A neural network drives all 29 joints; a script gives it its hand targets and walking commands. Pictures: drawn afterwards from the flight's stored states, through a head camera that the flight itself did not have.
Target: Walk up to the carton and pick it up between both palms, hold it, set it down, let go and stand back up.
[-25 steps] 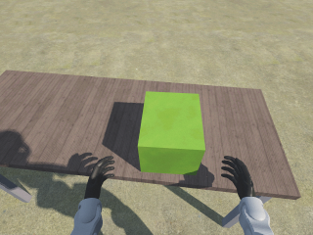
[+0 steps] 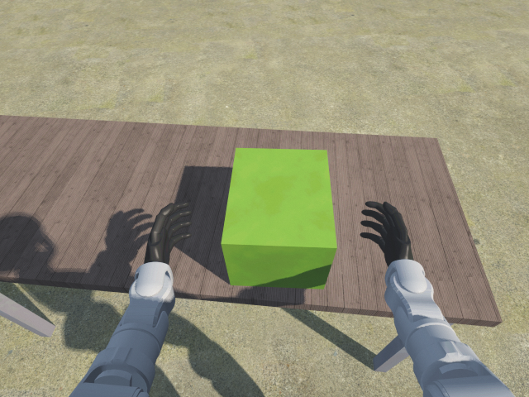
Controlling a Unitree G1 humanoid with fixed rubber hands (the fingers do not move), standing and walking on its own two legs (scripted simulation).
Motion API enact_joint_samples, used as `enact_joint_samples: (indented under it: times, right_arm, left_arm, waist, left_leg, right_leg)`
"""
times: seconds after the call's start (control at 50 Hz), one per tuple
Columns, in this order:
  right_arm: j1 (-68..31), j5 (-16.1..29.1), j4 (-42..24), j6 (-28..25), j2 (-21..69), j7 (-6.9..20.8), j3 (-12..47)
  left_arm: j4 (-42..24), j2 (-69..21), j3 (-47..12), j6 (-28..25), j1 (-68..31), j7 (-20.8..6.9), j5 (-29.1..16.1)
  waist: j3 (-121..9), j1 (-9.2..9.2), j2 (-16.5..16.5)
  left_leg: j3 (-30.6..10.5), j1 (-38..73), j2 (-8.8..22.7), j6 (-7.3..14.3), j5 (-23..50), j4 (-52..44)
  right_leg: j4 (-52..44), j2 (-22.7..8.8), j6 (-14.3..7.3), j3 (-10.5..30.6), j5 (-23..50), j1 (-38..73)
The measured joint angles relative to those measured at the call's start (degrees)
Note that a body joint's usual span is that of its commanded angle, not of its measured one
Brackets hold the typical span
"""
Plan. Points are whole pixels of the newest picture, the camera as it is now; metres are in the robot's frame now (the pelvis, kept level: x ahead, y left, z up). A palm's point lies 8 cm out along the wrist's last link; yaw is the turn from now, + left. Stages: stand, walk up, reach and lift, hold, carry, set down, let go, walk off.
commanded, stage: reach and lift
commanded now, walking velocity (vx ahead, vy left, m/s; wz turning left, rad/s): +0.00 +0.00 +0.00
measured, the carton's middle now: (279, 217) +0.45 -0.04 -0.05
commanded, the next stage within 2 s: none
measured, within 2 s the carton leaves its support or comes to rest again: neither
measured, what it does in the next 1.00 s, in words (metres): stands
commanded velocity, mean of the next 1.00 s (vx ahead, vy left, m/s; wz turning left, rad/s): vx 0.00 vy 0.00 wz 0.00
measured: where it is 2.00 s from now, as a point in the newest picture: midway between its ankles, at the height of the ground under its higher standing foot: outside the picture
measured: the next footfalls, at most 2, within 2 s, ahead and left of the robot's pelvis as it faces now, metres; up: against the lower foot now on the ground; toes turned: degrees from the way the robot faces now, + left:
none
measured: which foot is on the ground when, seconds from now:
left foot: down 0.00-1.00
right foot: down 0.00-1.00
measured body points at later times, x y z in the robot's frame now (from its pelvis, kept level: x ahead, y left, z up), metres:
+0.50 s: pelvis -0.01 +0.00 -0.01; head +0.03 -0.01 +0.44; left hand +0.43 +0.15 +0.07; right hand +0.41 -0.22 +0.07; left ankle -0.05 +0.11 -0.74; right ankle +0.04 -0.10 -0.74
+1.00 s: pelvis -0.01 -0.01 -0.01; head +0.06 -0.01 +0.43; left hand +0.48 +0.14 +0.11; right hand +0.46 -0.23 +0.11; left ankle -0.05 +0.11 -0.74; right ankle +0.04 -0.11 -0.74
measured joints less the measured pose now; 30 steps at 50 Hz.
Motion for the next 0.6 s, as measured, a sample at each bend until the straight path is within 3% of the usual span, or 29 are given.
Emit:
enact_joint_samples:
  times: [0.3,0.6]
  right_arm:
    - [-14.51,3.01,8.70,4.65,-2.76,-1.22,1.77]
    - [-29.08,6.28,18.46,7.13,-5.23,-1.84,4.20]
  left_arm:
    - [12.67,0.61,1.61,4.43,-17.60,-0.53,-1.22]
    - [24.18,2.26,0.63,5.55,-31.74,-0.25,-3.86]
  waist:
    - [-3.70,0.40,-0.12]
    - [-7.20,0.41,-0.26]
  left_leg:
    - [0.39,-5.87,-0.22,-0.04,0.74,1.10]
    - [0.38,-13.73,-0.19,-0.42,0.71,3.46]
  right_leg:
    - [0.80,-0.22,-0.10,0.41,1.00,-5.86]
    - [2.94,-0.30,-0.40,0.41,1.11,-13.65]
